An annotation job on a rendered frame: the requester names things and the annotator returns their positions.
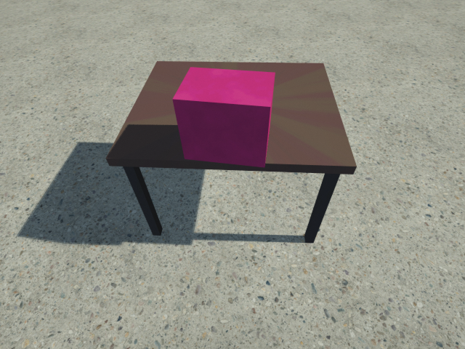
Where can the carton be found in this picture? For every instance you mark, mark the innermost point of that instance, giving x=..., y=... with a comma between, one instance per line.
x=224, y=115

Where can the table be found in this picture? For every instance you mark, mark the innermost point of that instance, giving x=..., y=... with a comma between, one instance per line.
x=306, y=132

